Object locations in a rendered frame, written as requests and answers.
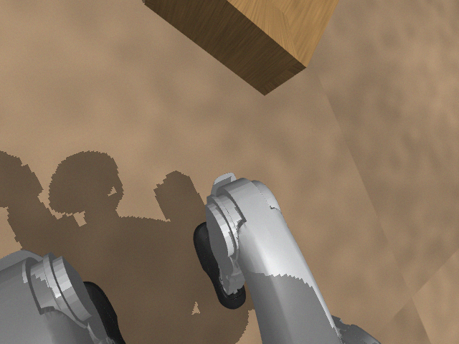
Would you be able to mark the right robot hand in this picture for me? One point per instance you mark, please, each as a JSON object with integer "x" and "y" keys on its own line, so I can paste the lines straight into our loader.
{"x": 353, "y": 334}

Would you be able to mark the right robot foot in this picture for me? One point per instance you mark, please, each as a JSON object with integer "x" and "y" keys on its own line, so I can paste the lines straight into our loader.
{"x": 210, "y": 266}

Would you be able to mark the left robot foot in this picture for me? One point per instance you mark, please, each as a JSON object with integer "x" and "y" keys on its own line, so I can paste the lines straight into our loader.
{"x": 105, "y": 311}

